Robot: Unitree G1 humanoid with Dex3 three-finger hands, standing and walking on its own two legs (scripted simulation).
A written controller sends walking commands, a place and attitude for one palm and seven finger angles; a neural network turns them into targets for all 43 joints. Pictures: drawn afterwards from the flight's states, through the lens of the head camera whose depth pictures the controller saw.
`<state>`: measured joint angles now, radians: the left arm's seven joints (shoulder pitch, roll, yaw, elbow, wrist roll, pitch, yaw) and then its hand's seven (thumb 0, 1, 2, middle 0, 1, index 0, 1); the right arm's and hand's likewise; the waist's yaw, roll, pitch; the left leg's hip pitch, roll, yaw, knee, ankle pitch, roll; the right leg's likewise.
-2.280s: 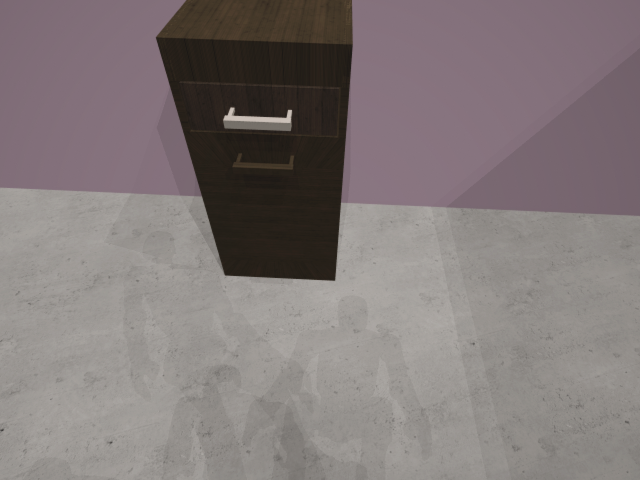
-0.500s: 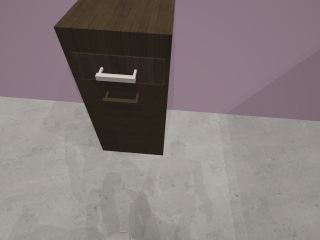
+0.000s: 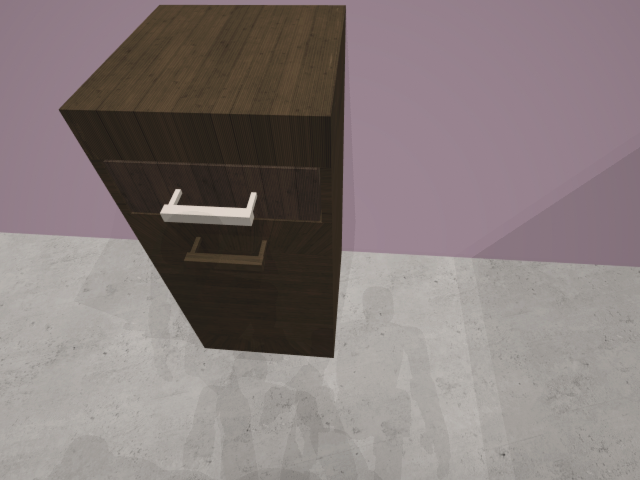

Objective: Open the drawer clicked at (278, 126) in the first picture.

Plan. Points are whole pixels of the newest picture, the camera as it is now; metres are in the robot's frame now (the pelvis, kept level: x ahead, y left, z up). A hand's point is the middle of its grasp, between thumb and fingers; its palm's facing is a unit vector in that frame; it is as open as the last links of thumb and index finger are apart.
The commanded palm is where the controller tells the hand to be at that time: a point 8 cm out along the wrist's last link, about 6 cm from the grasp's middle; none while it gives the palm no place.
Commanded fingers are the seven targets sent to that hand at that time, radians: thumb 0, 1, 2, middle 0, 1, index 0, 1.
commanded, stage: come to a stop and stand still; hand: left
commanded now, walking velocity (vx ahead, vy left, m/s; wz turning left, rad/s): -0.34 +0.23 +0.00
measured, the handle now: (211, 205) +0.56 +0.25 -0.02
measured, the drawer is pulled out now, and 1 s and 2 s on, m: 0.00 0.00 0.00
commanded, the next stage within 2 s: look again from close up in 1.42 s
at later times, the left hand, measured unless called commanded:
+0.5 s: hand out of the picture +0.11 +0.22 -0.16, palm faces +0.04 -0.97 -0.24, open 7.4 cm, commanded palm none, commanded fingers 0.00 0.90 0.90 -0.20 -0.30 -0.20 -0.30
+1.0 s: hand out of the picture +0.00 +0.16 -0.17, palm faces +0.00 -0.98 -0.20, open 7.3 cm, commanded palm none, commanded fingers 0.00 0.90 0.90 -0.20 -0.30 -0.20 -0.30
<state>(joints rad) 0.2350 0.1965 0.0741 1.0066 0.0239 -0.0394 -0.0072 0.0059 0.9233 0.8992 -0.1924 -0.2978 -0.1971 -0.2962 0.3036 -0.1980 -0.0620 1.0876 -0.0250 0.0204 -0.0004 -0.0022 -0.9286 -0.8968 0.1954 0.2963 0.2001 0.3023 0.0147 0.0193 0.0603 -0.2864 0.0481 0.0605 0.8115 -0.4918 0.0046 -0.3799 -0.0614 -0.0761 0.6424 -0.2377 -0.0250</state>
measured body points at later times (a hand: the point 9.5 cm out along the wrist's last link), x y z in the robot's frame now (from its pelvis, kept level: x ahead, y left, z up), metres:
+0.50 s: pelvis +0.04 +0.02 +0.01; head +0.09 +0.02 +0.46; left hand +0.11 +0.27 -0.14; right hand +0.11 -0.22 -0.14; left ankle +0.09 +0.13 -0.72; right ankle -0.01 -0.11 -0.66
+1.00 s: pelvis -0.03 -0.02 +0.00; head -0.05 -0.01 +0.45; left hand +0.00 +0.21 -0.15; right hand +0.00 -0.25 -0.15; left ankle +0.07 +0.08 -0.72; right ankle -0.04 -0.12 -0.72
